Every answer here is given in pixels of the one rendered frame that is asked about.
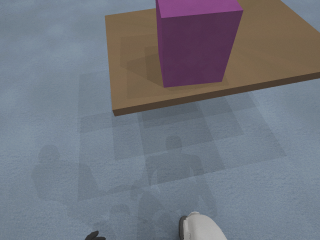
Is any table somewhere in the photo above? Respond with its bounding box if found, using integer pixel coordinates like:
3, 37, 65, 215
105, 0, 320, 117

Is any left robot hand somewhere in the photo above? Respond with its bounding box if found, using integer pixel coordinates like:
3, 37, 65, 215
85, 230, 106, 240

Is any carton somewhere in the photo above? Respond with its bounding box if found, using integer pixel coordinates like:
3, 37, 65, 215
155, 0, 244, 88

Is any robot right thigh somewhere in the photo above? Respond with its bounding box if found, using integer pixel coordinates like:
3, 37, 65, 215
183, 214, 227, 240

